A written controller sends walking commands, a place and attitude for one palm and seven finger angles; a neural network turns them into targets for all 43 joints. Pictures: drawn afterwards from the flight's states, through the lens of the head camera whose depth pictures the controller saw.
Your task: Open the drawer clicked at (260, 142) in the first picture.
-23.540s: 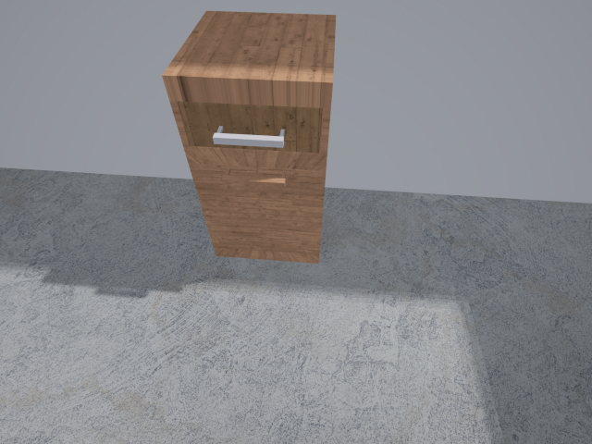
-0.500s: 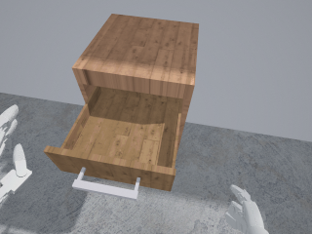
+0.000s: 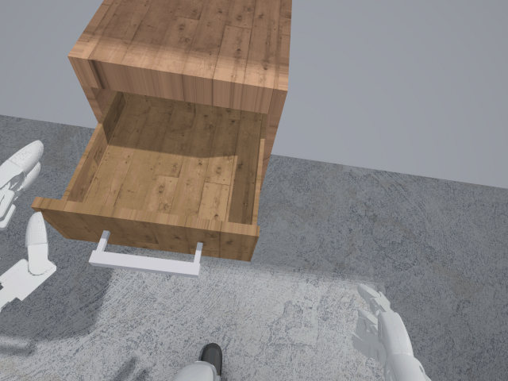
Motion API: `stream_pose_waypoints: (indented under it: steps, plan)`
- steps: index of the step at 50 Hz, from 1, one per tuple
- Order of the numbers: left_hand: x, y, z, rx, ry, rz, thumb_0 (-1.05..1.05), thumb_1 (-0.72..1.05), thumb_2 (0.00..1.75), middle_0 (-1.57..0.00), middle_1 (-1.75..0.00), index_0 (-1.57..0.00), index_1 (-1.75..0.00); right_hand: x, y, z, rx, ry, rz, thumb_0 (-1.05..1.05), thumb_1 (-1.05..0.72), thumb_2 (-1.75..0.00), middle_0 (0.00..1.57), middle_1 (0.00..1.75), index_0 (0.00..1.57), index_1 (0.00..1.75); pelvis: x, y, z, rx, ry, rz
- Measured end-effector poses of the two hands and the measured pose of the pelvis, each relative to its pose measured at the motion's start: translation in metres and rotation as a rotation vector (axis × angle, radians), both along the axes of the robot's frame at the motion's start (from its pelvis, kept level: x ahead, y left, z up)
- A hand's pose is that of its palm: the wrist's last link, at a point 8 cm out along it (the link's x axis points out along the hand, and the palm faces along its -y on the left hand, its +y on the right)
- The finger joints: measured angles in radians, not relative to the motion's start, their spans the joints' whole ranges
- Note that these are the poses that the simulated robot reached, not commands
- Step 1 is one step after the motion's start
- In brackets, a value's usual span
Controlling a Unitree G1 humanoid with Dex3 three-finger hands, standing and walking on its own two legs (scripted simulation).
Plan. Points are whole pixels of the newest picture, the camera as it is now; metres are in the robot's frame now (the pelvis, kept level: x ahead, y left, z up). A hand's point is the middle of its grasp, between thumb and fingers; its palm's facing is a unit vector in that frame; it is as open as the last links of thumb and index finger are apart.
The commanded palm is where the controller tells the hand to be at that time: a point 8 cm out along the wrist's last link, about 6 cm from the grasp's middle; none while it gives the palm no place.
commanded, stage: step back with the hand held close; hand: left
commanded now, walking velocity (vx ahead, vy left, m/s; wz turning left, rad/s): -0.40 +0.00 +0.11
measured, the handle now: (149, 253) +0.32 +0.21 -0.12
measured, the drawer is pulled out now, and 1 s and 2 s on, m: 0.29 0.29 0.29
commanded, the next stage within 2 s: stop stepping back and stand still in 0.08 s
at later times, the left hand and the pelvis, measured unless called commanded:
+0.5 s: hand out of the picture +0.01 +0.21 +0.14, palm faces +0.53 -0.78 -0.34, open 7.5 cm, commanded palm -0.06 +0.25 +0.17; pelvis -0.14 -0.04 +0.00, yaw +10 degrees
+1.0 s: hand out of the picture -0.04 +0.22 +0.14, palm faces +0.47 -0.80 -0.38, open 7.5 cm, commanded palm -0.11 +0.25 +0.17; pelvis -0.19 -0.04 -0.01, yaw +9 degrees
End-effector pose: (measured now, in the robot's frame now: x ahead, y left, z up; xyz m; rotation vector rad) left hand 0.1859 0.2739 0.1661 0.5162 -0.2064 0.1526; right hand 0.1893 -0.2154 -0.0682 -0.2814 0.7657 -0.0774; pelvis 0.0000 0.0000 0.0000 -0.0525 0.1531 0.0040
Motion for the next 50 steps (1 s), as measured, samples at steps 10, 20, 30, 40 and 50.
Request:
stream_pose_waypoints:
  steps: [10,20,30,40,50]
  plan:
    - [-0.102,-0.054,0.037,0.203,-0.021,-0.097,0.01,0.88,0.89,-0.22,-0.31,-0.21,-0.3,-0.075,-0.05,-0.016,0.04,-0.046,-0.021,0.01,-0.9,-0.9,0.2,0.3,0.2,0.3,-0.087,-0.042,-0.014,-0.012,-0.085,0.046]
    - [-0.2,-0.017,-0.006,-0.061,0.024,0.429,0.01,0.88,0.89,-0.21,-0.31,-0.21,-0.3,-0.143,-0.083,-0.014,0.02,0.021,-0.086,0.01,-0.91,-0.9,0.2,0.3,0.2,0.3,-0.114,-0.054,0.003,0.107,-0.097,0.112]
    - [-0.242,-0.028,0.016,-0.039,-0.131,0.276,0.02,0.88,0.89,-0.21,-0.31,-0.21,-0.3,-0.149,-0.04,0.002,-0.008,-0.098,0.038,0.01,-0.91,-0.9,0.2,0.3,0.2,0.3,-0.166,-0.038,-0.008,0.108,-0.14,0.141]
    - [-0.264,-0.025,0.027,0.111,-0.147,0.299,0.01,0.89,0.89,-0.21,-0.3,-0.21,-0.3,-0.186,-0.008,-0.027,0.182,-0.092,0.078,0.01,-0.9,-0.9,0.2,0.3,0.2,0.3,-0.187,-0.051,-0.021,0.076,-0.18,0.148]
    - [-0.274,-0.023,-0.012,-0.095,-0.043,0.306,0.01,0.88,0.89,-0.21,-0.31,-0.21,-0.3,-0.228,-0.053,-0.015,-0.028,0.068,0.014,0.01,-0.9,-0.9,0.2,0.3,0.2,0.3,-0.193,-0.045,-0.008,0.056,-0.159,0.156]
